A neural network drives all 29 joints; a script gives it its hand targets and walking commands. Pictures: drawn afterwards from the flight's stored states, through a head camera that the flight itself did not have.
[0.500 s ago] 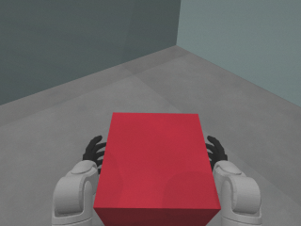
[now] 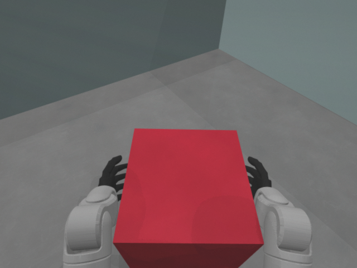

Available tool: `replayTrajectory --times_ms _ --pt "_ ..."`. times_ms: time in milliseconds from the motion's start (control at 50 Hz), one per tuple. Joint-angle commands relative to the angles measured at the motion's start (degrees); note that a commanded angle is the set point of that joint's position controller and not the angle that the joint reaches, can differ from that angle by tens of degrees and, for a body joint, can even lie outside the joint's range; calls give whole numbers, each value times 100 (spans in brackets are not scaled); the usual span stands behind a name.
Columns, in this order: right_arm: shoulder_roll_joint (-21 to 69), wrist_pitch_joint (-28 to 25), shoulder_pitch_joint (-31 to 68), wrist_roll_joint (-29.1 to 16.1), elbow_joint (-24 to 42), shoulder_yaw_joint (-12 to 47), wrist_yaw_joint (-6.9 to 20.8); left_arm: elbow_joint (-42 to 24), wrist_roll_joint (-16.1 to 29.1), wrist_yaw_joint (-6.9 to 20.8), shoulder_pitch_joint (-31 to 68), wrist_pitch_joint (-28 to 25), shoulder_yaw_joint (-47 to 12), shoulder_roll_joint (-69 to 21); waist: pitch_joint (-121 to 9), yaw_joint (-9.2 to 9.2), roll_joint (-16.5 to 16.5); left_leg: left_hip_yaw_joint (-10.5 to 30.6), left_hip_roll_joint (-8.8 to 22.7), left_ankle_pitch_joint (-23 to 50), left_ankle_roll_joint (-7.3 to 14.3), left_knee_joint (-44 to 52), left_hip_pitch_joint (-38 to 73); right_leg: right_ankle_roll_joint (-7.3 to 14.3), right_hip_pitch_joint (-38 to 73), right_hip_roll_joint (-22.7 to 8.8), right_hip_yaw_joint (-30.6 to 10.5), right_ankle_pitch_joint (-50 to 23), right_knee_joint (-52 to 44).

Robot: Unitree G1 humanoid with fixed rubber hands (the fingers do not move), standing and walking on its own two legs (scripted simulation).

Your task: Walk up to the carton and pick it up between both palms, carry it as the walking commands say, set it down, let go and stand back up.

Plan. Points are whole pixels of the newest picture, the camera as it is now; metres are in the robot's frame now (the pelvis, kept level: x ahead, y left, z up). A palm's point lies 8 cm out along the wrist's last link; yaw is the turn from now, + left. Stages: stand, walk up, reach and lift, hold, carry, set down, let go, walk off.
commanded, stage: carry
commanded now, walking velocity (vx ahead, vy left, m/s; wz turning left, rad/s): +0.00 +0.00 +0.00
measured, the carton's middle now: (183, 209) +0.27 +0.00 +0.01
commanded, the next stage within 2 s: none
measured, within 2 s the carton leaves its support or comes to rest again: neither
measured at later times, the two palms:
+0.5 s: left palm (91, 166) +0.32 +0.20 +0.09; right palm (233, 174) +0.31 -0.10 +0.09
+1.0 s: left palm (86, 177) +0.30 +0.21 +0.08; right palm (230, 184) +0.29 -0.09 +0.08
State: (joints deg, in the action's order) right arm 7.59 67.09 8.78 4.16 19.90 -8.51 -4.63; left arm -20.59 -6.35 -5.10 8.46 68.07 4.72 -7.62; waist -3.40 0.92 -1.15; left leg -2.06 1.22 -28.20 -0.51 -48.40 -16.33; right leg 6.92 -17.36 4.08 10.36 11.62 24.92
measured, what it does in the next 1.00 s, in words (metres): steps on the spot: left foot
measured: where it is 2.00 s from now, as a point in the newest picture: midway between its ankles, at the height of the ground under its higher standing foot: outside the picture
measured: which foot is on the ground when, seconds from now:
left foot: up 0.00-0.06, down 0.08-1.00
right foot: down 0.00-1.00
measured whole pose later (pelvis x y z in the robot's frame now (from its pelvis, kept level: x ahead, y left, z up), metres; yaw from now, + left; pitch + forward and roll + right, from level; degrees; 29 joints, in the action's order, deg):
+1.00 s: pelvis +0.03 +0.07 +0.00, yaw -2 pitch +3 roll +0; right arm 7.6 62.7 9.4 6.3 11.3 -8.5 -4.2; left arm -11.4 -6.8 -3.8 8.9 62.9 6.8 -7.6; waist -6.9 -0.3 0.1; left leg -7.2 -1.0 -16.4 3.3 -27.5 -14.5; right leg -0.2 -16.8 -2.7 5.5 15.0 28.8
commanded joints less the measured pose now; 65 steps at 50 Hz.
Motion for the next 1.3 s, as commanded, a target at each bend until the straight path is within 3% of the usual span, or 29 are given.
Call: replayTrajectory --times_ms 0,60,100,120,200,300,480,640,940,1280 --pt "4726 75 2561 -2150 390 4281 1438 -157 2159 1394 2383 -41 -4160 -5056 -1425 -60 772 -55 244 -293 -45 1131 -160 434 1130 -2083 -1639 -3228 -587" --pt "4902 66 2503 -2137 420 4309 1426 -460 2219 1378 2424 -49 -4150 -5103 -1631 -160 394 -394 166 1544 89 2304 777 4 463 -1544 -1126 -1217 -475" --pt "4788 89 2558 -2102 420 4281 1410 -405 2141 1374 2352 6 -4088 -4973 -1521 -129 150 18 658 2272 150 2407 608 -273 423 -1185 -894 -503 -237" --pt "4714 99 2546 -2088 380 4284 1392 -353 2153 1386 2332 25 -4043 -4914 -1503 -101 24 95 789 2689 153 2329 489 -337 559 -1120 -870 -734 -102" --pt "4645 161 2361 -2026 188 4271 1349 -171 2125 1390 2270 93 -3924 -4753 -1785 -124 57 64 848 3695 165 2150 572 -424 934 -1256 -970 -2138 385" --pt "4585 211 2305 -1956 -4 4136 1344 30 2060 1396 2270 153 -3850 -4740 -1653 -134 -79 64 848 4495 209 2043 703 -472 744 -1215 -920 -1997 571" --pt "4616 201 2493 -1973 63 4077 1299 -31 2107 1376 2482 129 -3832 -4764 -1575 -155 -33 122 817 4553 257 2147 765 -494 681 -1196 -893 -1567 551" --pt "4555 110 2479 -1856 -79 3954 1276 105 1994 1357 2484 28 -3704 -4684 -1545 -153 24 118 767 4052 254 2278 724 -505 682 -1242 -908 -1377 424" --pt "4393 -435 2513 -1529 -576 3642 1270 648 1648 1297 2499 -551 -3382 -4489 -1406 -124 93 152 722 3005 270 2511 461 -513 609 -1289 -967 -912 172" --pt "4121 -1080 2417 -1185 -1036 3336 1219 1124 1328 1220 2418 -1217 -3078 -4194 -1362 -98 128 160 689 2425 304 2567 272 -505 514 -1301 -983 -629 51"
